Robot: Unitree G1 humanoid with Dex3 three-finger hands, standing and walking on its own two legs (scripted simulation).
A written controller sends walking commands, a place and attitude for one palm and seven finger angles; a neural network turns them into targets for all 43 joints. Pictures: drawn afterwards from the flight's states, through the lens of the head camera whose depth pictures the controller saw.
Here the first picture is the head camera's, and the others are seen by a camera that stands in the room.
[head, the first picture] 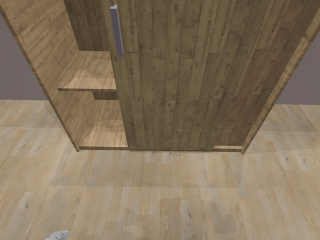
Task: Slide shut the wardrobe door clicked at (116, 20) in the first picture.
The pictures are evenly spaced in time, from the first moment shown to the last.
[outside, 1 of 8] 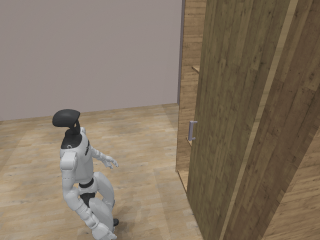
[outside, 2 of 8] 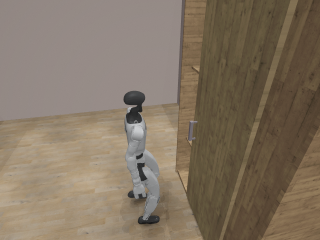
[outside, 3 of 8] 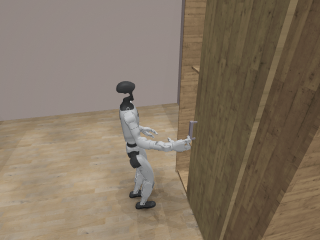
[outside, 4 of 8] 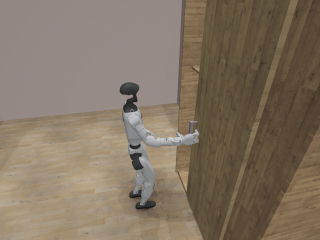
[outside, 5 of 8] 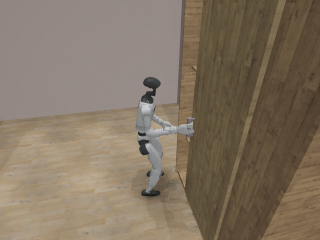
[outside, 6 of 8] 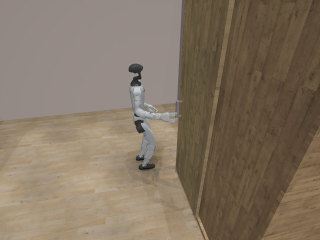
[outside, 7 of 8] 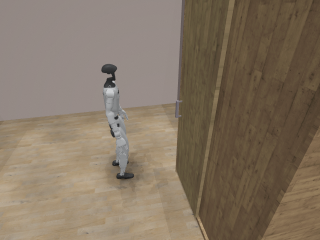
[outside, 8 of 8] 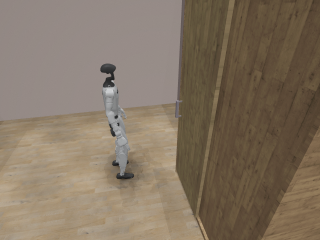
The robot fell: no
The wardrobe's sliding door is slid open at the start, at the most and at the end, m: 0.37 0.37 0.00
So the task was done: yes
